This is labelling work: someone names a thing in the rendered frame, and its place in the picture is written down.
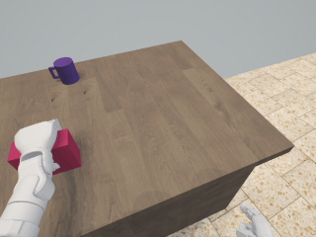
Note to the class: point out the robot left hand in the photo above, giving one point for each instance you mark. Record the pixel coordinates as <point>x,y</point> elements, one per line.
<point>39,135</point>

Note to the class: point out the robot left forearm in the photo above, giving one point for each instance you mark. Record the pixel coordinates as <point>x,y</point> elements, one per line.
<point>24,210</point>

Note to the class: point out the robot right hand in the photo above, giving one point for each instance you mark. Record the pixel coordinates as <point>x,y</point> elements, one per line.
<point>259,227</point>

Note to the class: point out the sponge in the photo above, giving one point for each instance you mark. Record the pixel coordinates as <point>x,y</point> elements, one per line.
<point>65,153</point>

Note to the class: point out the table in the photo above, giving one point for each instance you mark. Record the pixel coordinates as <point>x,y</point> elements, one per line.
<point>164,142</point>

